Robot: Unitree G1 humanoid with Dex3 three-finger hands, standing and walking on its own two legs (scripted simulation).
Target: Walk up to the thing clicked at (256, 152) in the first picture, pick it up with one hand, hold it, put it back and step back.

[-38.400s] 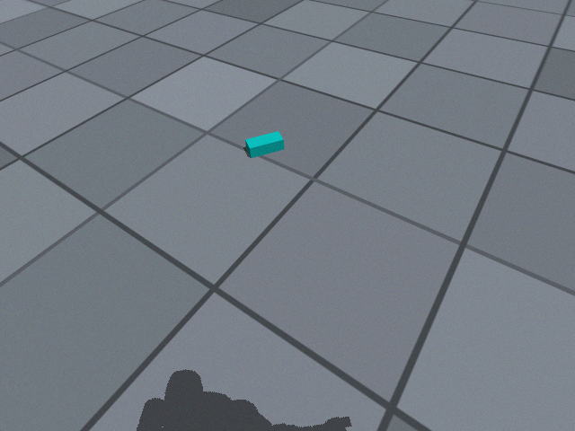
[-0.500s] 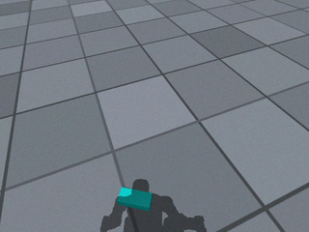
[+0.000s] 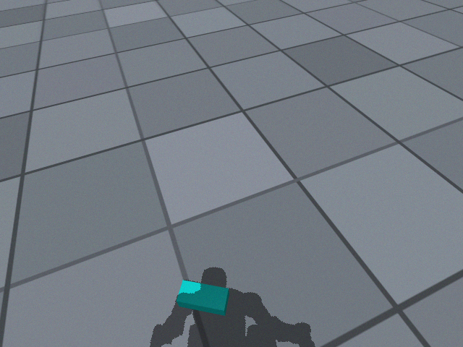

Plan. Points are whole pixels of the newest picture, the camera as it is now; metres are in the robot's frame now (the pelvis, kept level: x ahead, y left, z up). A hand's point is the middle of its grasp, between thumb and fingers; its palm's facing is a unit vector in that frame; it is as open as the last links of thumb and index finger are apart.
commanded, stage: stand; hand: left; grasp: from above
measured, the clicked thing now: (203, 297) +0.45 +0.20 -0.75
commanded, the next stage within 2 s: step back in 1.44 s
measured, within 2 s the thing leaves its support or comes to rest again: neither
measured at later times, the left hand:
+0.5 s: hand out of the picture +0.09 +0.23 -0.16, palm faces +0.00 -0.95 -0.32, open 7.3 cm
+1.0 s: hand out of the picture +0.09 +0.22 -0.16, palm faces -0.01 -0.94 -0.33, open 7.3 cm
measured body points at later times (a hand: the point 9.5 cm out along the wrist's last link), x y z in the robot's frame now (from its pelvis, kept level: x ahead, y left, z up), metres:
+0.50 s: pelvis +0.01 -0.01 +0.00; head +0.02 -0.01 +0.45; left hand +0.09 +0.28 -0.14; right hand +0.08 -0.30 -0.14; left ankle +0.02 +0.09 -0.75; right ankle +0.00 -0.13 -0.75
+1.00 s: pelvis +0.01 -0.02 +0.00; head +0.02 -0.02 +0.45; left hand +0.09 +0.27 -0.13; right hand +0.08 -0.31 -0.14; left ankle +0.02 +0.09 -0.75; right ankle +0.00 -0.13 -0.75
